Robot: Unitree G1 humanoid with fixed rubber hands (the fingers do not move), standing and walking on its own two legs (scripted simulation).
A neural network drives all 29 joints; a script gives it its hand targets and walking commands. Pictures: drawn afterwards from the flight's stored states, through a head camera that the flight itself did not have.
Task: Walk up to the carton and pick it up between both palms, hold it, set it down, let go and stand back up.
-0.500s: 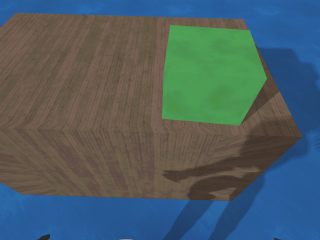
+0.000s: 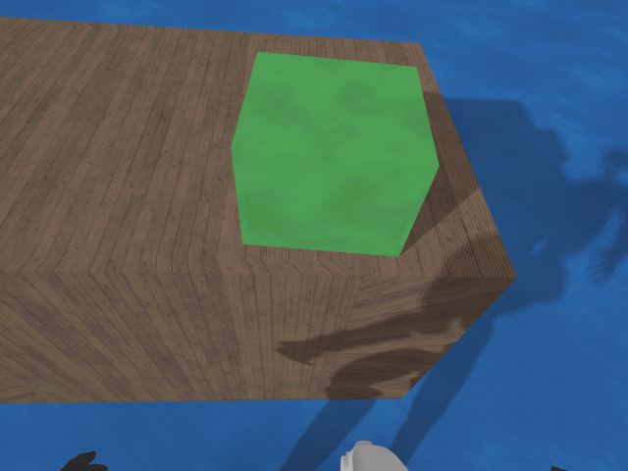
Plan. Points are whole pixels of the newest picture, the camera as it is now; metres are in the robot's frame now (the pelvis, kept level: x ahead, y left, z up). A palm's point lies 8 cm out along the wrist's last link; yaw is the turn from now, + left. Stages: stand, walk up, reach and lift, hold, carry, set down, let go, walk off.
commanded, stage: walk up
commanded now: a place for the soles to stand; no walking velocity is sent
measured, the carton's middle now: (329, 155) +0.55 -0.01 +0.07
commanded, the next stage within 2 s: none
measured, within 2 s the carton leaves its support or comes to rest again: neither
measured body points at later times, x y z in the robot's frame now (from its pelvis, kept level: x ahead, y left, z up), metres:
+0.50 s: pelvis +0.10 -0.07 +0.02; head +0.14 -0.10 +0.47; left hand +0.18 +0.26 -0.06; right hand +0.15 -0.40 -0.10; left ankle +0.15 +0.09 -0.68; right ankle +0.08 -0.14 -0.72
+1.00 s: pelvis +0.10 -0.03 +0.01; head +0.12 -0.03 +0.45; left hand +0.17 +0.30 -0.11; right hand +0.18 -0.37 -0.09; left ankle +0.20 +0.07 -0.72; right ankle +0.08 -0.15 -0.72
